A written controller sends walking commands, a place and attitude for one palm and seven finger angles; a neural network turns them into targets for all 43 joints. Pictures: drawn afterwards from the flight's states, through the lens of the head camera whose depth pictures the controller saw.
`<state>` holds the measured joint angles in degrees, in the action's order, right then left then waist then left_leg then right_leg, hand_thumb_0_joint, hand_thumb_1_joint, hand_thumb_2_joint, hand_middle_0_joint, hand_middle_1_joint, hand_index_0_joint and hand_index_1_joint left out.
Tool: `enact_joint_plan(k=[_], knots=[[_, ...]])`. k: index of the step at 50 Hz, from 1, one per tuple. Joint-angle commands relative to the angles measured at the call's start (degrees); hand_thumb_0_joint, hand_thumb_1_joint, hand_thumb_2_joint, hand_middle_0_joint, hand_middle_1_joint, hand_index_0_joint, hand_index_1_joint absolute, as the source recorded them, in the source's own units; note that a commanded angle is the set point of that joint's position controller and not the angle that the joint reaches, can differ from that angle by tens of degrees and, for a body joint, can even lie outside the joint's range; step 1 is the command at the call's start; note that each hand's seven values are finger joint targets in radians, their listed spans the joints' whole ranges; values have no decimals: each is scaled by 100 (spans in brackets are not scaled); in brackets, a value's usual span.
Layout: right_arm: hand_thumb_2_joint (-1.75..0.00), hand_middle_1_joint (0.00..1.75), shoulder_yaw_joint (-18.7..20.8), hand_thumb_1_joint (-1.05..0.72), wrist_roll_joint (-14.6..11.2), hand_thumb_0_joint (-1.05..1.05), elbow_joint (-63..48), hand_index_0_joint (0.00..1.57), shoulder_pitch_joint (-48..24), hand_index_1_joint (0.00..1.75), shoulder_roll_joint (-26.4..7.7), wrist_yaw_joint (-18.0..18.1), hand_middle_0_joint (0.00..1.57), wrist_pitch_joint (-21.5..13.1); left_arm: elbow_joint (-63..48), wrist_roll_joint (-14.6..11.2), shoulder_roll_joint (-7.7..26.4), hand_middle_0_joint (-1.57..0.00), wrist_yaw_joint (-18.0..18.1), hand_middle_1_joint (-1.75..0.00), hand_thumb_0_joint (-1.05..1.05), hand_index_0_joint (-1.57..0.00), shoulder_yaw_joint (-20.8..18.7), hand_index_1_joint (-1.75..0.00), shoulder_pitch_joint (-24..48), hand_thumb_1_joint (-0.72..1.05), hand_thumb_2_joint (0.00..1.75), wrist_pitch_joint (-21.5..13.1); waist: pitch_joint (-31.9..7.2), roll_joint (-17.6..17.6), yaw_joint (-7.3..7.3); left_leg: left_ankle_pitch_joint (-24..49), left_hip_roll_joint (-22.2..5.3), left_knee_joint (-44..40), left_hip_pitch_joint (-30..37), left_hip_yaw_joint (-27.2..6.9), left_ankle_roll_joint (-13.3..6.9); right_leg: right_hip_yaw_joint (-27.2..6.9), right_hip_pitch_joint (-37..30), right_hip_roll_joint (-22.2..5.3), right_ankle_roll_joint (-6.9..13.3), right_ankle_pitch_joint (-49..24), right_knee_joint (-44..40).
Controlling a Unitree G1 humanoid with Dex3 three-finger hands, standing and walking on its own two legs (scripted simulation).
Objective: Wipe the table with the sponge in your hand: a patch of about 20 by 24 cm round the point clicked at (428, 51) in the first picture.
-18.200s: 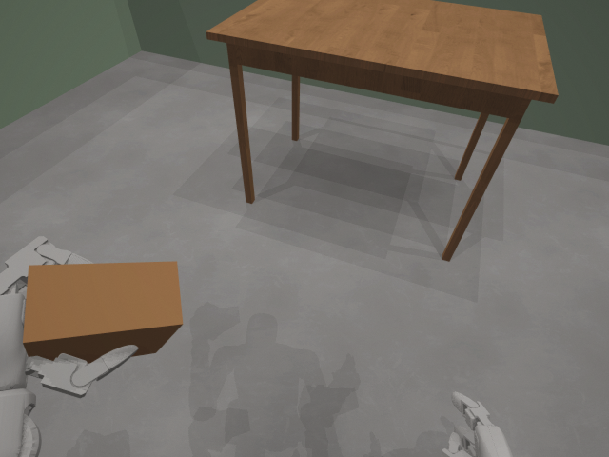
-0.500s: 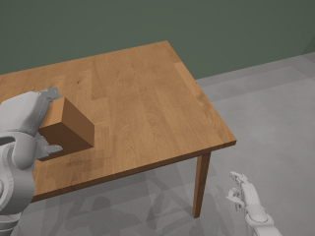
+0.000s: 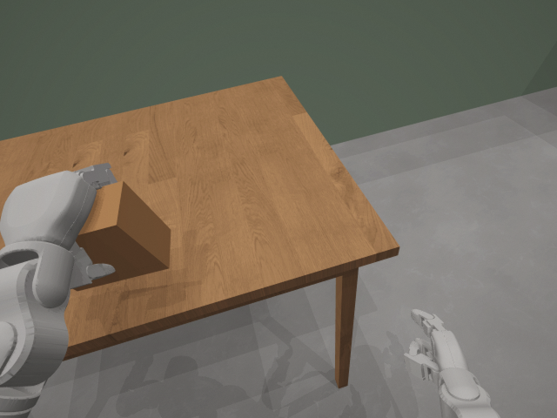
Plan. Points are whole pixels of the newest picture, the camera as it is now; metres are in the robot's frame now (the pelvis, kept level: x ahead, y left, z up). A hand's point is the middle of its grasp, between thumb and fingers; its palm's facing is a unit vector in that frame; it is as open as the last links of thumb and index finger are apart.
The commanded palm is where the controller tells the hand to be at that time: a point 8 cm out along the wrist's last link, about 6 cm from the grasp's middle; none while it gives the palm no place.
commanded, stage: move the sponge above the wiping area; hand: left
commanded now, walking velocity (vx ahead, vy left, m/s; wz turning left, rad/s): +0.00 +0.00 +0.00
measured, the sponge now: (107, 247) +0.25 +0.28 +0.16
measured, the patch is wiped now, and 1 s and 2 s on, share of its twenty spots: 0.00 0.00 0.00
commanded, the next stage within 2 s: none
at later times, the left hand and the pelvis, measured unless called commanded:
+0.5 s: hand (99, 235) +0.25 +0.27 +0.18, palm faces +0.13 -0.04 -0.99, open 10.1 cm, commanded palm +0.20 +0.28 +0.26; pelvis +0.01 -0.02 +0.00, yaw +0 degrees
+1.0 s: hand (95, 243) +0.25 +0.29 +0.17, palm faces +0.10 -0.04 -0.99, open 10.1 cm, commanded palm +0.21 +0.29 +0.24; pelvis +0.01 -0.01 +0.00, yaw +0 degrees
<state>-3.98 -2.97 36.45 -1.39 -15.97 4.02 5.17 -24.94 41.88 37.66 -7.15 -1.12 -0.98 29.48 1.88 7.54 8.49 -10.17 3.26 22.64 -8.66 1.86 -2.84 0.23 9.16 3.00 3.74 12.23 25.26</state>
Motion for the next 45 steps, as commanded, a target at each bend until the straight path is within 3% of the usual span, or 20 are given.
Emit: enact_joint_plan(k=[1,5,6,9,10,11,16,20,21,24,25,26,29,30,32,35,38,40,41,45], knots=[[-90,30,171,-90,-10,0,-1125,20,-1479,30,-435,-30,20,-342,-879,265,1357,-120,334,-160,0,-120,-1042,-160,1535,10,130,-31,-1368,-373,-16,908,-171,-193,164,-521,67,-920,-545,-261,111,-541,-359],[-90,30,199,-90,-40,0,-1128,20,-1542,30,-487,-25,20,-363,-727,193,1635,-120,331,-160,0,-120,-1301,-160,1450,10,130,25,-1168,-397,79,854,-115,-127,86,-557,71,-1149,-394,-236,140,-472,-424],[-90,30,214,-90,-17,0,-1066,20,-1383,30,-484,-10,20,-341,-587,202,1406,-120,317,-160,0,-120,-1123,-160,1351,10,130,11,-1246,-528,-50,890,-166,-94,106,-473,49,-1007,-459,-289,73,-585,-418],[-90,30,257,-90,-8,0,-1094,20,-1281,30,-549,20,20,-267,-532,206,1720,-120,257,-160,0,-120,-1350,-160,1125,10,130,-9,-1299,-531,-9,918,-127,-63,18,-457,35,-1042,-573,-344,23,-749,-380],[-90,30,251,-90,-17,0,-1090,20,-1432,30,-598,-21,20,-336,-364,211,2041,-120,290,-160,0,-120,-1601,-160,1291,10,130,72,-1219,-437,120,946,-75,27,-108,-506,80,-1266,-509,-308,125,-720,-310],[-90,30,215,-90,-26,0,-1106,20,-1405,30,-506,-20,20,-322,-524,231,1569,-120,244,-160,0,-120,-1224,-160,1224,10,130,26,-1349,-472,-49,1012,-136,19,11,-430,38,-1088,-585,-335,58,-858,-310],[-90,30,237,-90,-12,0,-1101,20,-1344,30,-489,32,20,-396,-579,256,1585,-120,183,-160,0,-120,-1168,-160,1213,10,130,-49,-1299,-428,-90,1030,-110,94,70,-432,5,-1104,-506,-348,28,-918,-322],[-90,30,255,-90,-24,0,-1069,20,-1447,30,-534,75,20,-447,-426,370,1940,-120,194,-160,0,-120,-1364,-160,1442,10,130,-125,-1187,-317,-11,885,-41,99,68,-503,14,-1351,-371,-298,96,-625,-401],[-90,30,279,-90,7,0,-1051,20,-1279,30,-507,83,20,-449,-458,390,1672,-120,197,-160,0,-120,-1143,-160,1465,10,130,-185,-1369,-389,-99,959,-76,112,114,-436,-5,-1176,-526,-357,39,-777,-345],[-90,30,326,-90,26,0,-1010,20,-1179,30,-531,98,20,-432,-356,366,1876,-120,213,-160,0,-120,-1344,-160,1216,10,130,-251,-1284,-408,-29,930,-61,59,64,-480,1,-1175,-550,-385,27,-818,-367],[-90,30,298,-90,12,0,-989,20,-1367,30,-557,79,20,-483,-153,393,2110,-120,247,-160,0,-120,-1559,-160,1333,10,130,-198,-1191,-454,31,877,-44,127,-19,-504,28,-1436,-464,-334,106,-663,-395],[-90,30,300,-90,24,0,-993,20,-1239,30,-524,79,20,-464,-141,389,1810,-120,233,-160,0,-120,-1334,-160,1299,10,130,-232,-1309,-601,-62,893,-78,129,-29,-435,8,-1242,-593,-386,25,-709,-369],[-90,30,326,-90,19,0,-989,20,-1201,30,-524,75,20,-445,-134,347,1759,-120,200,-160,0,-120,-1274,-160,1238,10,130,-287,-1278,-411,-35,893,-74,59,4,-463,10,-1139,-552,-399,16,-814,-345],[-90,30,289,-90,-17,0,-1027,20,-1429,30,-502,61,20,-501,-164,310,1905,-120,216,-160,0,-120,-1482,-160,1155,10,130,-255,-1270,-422,35,879,-52,127,12,-493,12,-1371,-499,-329,82,-683,-390],[-90,30,330,-90,22,0,-935,20,-1126,30,-559,70,20,-472,91,298,1895,-120,193,-160,0,-120,-1464,-160,1037,10,130,-270,-1233,-626,-57,852,-98,138,-114,-446,20,-1262,-592,-417,0,-788,-365],[-90,30,291,-90,-3,0,-1003,20,-1402,30,-541,68,20,-490,-33,313,2013,-120,140,-160,0,-120,-1556,-160,1057,10,130,-276,-1237,-402,-12,873,-60,221,-82,-460,23,-1480,-512,-384,67,-788,-366],[-90,30,335,-90,25,0,-944,20,-1087,30,-570,111,20,-474,123,289,1921,-120,113,-160,0,-120,-1456,-160,1001,10,130,-407,-1136,-512,-107,790,-71,154,-111,-450,2,-1203,-486,-413,-25,-743,-375],[-90,30,288,-90,-10,0,-995,20,-1328,30,-505,133,20,-549,49,309,1971,-120,133,-160,0,-120,-1492,-160,1229,10,130,-478,-1082,-413,-86,683,-65,194,-23,-473,7,-1452,-312,-364,52,-361,-491],[-90,30,307,-90,37,0,-932,20,-1120,30,-523,142,20,-551,146,333,1759,-120,151,-160,0,-120,-1276,-160,1372,10,130,-541,-1146,-445,-166,713,-94,190,-13,-425,3,-1231,-368,-422,7,-462,-451],[-90,30,307,-90,32,0,-1018,20,-1292,30,-473,123,20,-627,-200,356,1843,-120,255,-160,0,-120,-1415,-160,1254,10,130,-711,-1240,-249,-14,812,-51,112,127,-522,10,-1304,-376,-332,112,-603,-401]])
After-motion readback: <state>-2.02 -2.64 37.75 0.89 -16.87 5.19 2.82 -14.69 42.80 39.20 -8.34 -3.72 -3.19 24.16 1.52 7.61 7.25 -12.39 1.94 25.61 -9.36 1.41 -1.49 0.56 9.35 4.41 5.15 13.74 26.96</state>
